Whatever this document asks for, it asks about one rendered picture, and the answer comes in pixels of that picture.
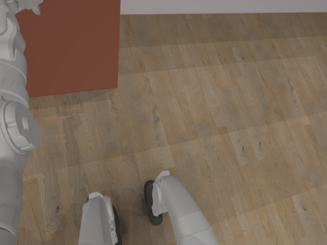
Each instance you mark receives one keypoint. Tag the cabinet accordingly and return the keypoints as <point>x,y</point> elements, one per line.
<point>72,46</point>

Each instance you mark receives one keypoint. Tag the robot right foot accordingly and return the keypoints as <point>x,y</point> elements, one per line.
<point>148,187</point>

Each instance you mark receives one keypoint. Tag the left robot hand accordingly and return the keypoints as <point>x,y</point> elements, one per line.
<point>22,4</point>

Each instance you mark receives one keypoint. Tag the robot left upper arm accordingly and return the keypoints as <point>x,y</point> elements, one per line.
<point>19,134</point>

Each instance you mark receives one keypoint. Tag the robot right shin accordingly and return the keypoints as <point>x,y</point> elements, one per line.
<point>157,209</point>

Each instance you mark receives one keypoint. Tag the left robot forearm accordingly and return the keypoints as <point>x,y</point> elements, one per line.
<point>13,64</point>

